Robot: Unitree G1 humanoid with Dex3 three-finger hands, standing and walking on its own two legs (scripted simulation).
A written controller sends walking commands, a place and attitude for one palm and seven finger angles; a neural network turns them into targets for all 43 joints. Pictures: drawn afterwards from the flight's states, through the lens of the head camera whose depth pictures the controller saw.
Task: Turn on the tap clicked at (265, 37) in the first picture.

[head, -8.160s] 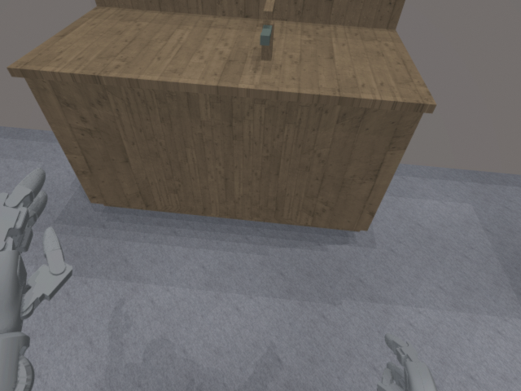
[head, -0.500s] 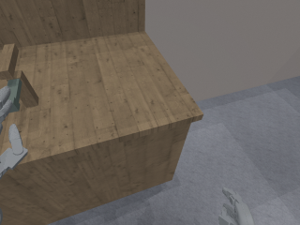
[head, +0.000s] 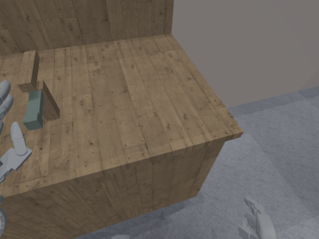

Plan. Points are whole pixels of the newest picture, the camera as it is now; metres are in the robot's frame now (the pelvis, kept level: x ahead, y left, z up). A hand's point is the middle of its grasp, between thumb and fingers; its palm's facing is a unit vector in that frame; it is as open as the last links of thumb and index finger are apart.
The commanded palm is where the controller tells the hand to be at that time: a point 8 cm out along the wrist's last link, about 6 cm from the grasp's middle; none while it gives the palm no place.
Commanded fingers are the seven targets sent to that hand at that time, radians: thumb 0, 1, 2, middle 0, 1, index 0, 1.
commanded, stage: come to a stop and stand still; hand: left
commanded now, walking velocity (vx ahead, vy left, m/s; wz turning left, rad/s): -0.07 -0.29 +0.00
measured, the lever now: (33, 121) +0.32 +0.32 +0.13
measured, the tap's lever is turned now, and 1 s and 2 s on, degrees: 0 0 0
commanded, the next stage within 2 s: look again from close up in 1.20 s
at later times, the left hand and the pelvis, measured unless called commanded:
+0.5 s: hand out of the picture +0.25 +0.30 +0.21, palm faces +0.48 -0.76 -0.45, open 7.4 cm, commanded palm +0.16 +0.29 +0.20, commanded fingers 0.00 0.90 0.90 -0.20 -0.30 -0.20 -0.30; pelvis +0.01 +0.01 +0.02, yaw +1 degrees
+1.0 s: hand out of the picture +0.23 +0.32 +0.18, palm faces +0.40 -0.84 -0.37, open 7.4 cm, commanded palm +0.16 +0.34 +0.20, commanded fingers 0.00 0.90 0.90 -0.20 -0.30 -0.20 -0.30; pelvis +0.00 +0.06 +0.02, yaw +0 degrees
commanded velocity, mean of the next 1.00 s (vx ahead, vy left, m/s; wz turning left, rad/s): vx -0.02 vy -0.04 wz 0.00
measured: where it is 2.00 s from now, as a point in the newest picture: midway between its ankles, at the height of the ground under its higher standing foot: outside the picture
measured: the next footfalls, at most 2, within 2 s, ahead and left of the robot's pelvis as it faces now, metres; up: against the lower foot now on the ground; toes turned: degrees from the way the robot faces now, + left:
none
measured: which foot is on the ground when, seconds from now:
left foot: down 0.00-1.00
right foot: down 0.00-1.00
